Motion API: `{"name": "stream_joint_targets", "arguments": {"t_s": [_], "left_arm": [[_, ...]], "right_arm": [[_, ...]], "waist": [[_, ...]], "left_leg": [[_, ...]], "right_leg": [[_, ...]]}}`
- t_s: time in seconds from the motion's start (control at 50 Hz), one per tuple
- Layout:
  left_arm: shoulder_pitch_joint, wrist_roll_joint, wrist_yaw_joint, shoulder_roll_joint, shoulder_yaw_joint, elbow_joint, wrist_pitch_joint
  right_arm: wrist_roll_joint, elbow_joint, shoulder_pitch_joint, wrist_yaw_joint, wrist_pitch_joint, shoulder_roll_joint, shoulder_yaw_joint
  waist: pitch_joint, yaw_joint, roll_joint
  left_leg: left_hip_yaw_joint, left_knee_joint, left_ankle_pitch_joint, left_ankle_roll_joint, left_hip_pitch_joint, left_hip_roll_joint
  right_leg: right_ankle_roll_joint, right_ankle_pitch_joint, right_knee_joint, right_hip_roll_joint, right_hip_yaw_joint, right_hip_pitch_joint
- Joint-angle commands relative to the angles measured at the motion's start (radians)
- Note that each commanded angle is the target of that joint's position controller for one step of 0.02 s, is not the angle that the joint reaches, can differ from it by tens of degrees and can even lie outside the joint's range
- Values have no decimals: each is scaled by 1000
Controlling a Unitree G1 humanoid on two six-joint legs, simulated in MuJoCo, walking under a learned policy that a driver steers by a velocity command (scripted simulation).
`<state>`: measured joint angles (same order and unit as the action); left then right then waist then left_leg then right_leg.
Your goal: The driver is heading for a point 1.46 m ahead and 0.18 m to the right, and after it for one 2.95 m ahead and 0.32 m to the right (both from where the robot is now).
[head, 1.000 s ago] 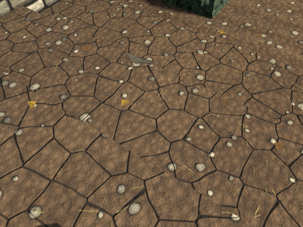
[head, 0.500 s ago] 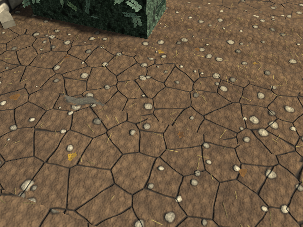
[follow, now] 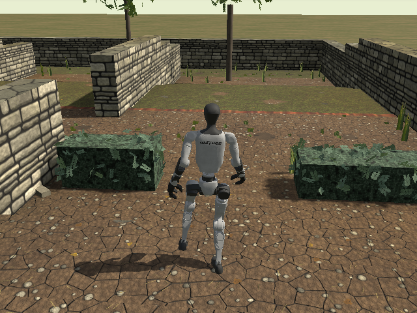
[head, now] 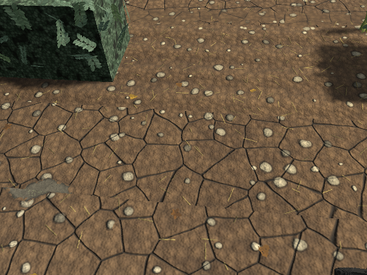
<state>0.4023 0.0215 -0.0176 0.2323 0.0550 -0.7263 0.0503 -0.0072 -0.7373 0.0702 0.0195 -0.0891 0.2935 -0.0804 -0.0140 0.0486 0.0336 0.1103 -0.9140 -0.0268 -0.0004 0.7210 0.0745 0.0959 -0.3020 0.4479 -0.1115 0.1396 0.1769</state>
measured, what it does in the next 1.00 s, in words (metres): goes down, turning right: left foot 0.16 m lower, then right foot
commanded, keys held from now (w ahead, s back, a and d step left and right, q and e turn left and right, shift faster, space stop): w+e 0.54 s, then w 0.46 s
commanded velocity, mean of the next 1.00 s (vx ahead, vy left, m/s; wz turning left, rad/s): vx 0.50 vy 0.00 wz -0.44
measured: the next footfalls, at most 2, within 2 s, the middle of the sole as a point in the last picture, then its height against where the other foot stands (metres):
left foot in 0.30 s outside the picture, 0.16 m lower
right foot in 0.82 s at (241, 268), level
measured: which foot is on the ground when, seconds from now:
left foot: up 0.00-0.28, down 0.30-0.84, up 0.86-1.00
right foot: down 0.00-0.32, up 0.34-0.80, down 0.82-1.00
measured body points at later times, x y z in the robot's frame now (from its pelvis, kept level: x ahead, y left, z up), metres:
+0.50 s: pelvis +0.32 +0.09 -0.16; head +0.35 +0.10 +0.28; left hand +0.46 +0.32 -0.30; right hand +0.29 -0.16 -0.29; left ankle +0.33 +0.18 -0.90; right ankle +0.25 -0.05 -0.74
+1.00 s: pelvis +0.55 -0.01 -0.16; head +0.57 -0.02 +0.29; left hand +0.76 +0.17 -0.27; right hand +0.49 -0.30 -0.28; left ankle +0.60 +0.14 -0.82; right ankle +0.54 -0.10 -0.90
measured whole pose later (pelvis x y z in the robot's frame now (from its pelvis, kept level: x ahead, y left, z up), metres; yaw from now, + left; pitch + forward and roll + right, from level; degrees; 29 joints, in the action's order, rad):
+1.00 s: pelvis +0.55 -0.01 -0.16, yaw -25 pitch +1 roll -1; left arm 0.25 0.00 0.03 0.22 0.06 -0.71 0.05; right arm 0.02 -0.88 0.26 0.00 -0.06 0.28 -0.06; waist 0.02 0.00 0.02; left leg 0.04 -1.11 -0.34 -0.01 0.53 0.09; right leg 0.08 -0.16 0.40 -0.08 -0.01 0.26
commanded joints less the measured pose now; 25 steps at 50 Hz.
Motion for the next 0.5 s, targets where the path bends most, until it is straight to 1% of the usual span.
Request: {"name": "stream_joint_targets", "arguments": {"t_s": [0.02, 0.04, 0.06, 0.08, 0.1, 0.12, 0.16, 0.18, 0.2, 0.22, 0.24, 0.26, 0.28, 0.3, 0.32, 0.34, 0.36, 0.38, 0.4, 0.42, 0.44, 0.46, 0.48, 0.5], "left_arm": [[176, 5, -32, 173, 48, -5, 17], [147, 5, -43, 153, 40, -7, 13], [120, 6, -48, 157, 38, -6, 11], [94, 1, -49, 161, 37, -5, 10], [82, 0, -48, 156, 34, -6, 11], [73, 3, -45, 153, 33, -5, 11], [90, 19, -38, 141, 34, -12, 2], [102, 19, -47, 136, 33, -22, -7], [94, 29, -52, 120, 30, -26, -15], [94, 33, -57, 119, 32, -24, -21], [90, 36, -64, 116, 33, -23, -28], [88, 32, -66, 115, 34, -26, -34], [64, 27, -57, 119, 31, -35, -37], [57, 8, -39, 105, 28, -39, -34], [163, -1, -11, 4, 8, -74, -15], [369, 40, 3, -12, -8, -79, 3], [376, 47, 5, 51, -9, -83, 13], [260, 63, -2, 101, -7, -17, 15], [127, 46, -31, 130, 9, 1, -4], [42, 47, -42, 141, 11, 46, -17], [-9, 31, -44, 162, 28, 42, -30], [-52, 12, -41, 148, 33, 48, -32], [-62, 3, -34, 106, 32, 67, -29], [-102, -9, -28, 92, 33, 84, -21]], "right_arm": [[9, 105, -181, 21, -42, 100, -20], [-5, 124, -217, 31, -49, 92, -12], [-22, 130, -243, 38, -57, 44, 2], [-27, 130, -233, 47, -64, 25, 8], [-23, 128, -203, 53, -62, 26, 7], [-18, 131, -183, 58, -61, 34, 6], [-8, 155, -208, 63, -60, 31, 11], [-2, 165, -215, 71, -60, 26, 13], [6, 169, -211, 70, -58, 31, 14], [6, 163, -200, 66, -58, 38, 11], [8, 151, -165, 58, -59, 46, 5], [3, 127, -90, 46, -59, 65, -8], [0, 77, 60, 34, -61, 83, -22], [12, 0, 285, 33, -57, 102, -36], [-4, -41, 449, 44, -59, 104, -23], [-3, -66, 461, 47, -50, 148, -26], [6, -45, 444, 51, -22, 150, -32], [13, -65, 416, 43, -5, 189, -54], [-3, -44, 317, 33, 2, 113, -27], [-9, -42, 232, 24, -9, 126, -19], [-5, -35, 148, 14, -25, 55, 4], [3, -60, 153, 12, -33, 22, 11], [3, -78, 140, 4, -34, 38, 10], [-6, -82, 139, -6, -35, 43, 12]], "waist": [[7, 39, -95], [56, 29, -86], [65, 43, -105], [68, 38, -118], [59, 24, -136], [63, 20, -138], [75, 40, -128], [74, 43, -138], [81, 36, -152], [80, 47, -148], [76, 43, -142], [37, 21, -124], [-18, -51, -91], [-93, -134, -63], [-238, -152, 100], [-314, -63, 380], [-359, -74, 371], [-348, -72, 233], [-230, -64, 14], [-117, -40, 83], [-6, -6, 18], [53, -18, 51], [80, 12, 85], [79, -13, 97]], "left_leg": [[49, 123, 84, -29, 313, -5], [26, 283, 207, -27, 214, -19], [-7, 322, 341, -29, 76, -47], [-18, 316, 445, -31, -32, -64], [-18, 299, 483, -37, -109, -77], [-14, 299, 481, -44, -143, -85], [0, 376, 410, -43, -145, -94], [20, 401, 400, -38, -157, -84], [22, 453, 414, -34, -186, -66], [34, 505, 428, -23, -210, -52], [58, 577, 446, -18, -230, -20], [62, 644, 493, -13, -301, 4], [14, 719, 588, -7, -469, 9], [44, 653, 627, -13, -782, 73], [100, 278, 836, -30, -1212, 170], [251, 151, 1079, -62, -1365, 270], [316, 198, 921, -114, -1324, 319], [461, 363, 268, -249, -1211, 393], [486, 554, -89, -254, -960, 359], [555, 594, -96, -300, -762, 398], [424, 603, -40, -241, -588, 328], [267, 588, 63, -175, -502, 240], [98, 637, 99, -118, -391, 145], [15, 666, 196, -121, -363, 106]], "right_leg": [[166, 293, -42, 288, 342, -307], [146, 189, -45, 228, 268, -161], [133, 136, -41, 202, 245, -41], [127, 90, -20, 185, 233, 70], [121, 66, 4, 172, 239, 139], [118, 55, 45, 162, 249, 164], [106, 39, 121, 149, 284, 112], [92, 18, 162, 148, 315, 86], [71, 14, 208, 144, 302, 65], [54, 21, 257, 134, 312, 25], [42, 58, 334, 121, 318, -34], [28, 88, 464, 85, 309, -90], [-2, 137, 655, 40, 254, -77], [-43, -2, 903, 21, 188, 108], [-69, -566, 1271, -71, 187, 488], [-98, -549, 1490, -32, 207, 726], [-123, -495, 1555, 35, 166, 801], [-122, -344, 1499, 85, 87, 874], [-116, -188, 1452, 132, -2, 829], [-110, -127, 1473, 164, -16, 806], [-77, 1, 1250, 209, 70, 745], [-64, 20, 1141, 214, 81, 706], [-74, 99, 918, 211, 55, 598], [-91, 189, 774, 194, 13, 534]]}}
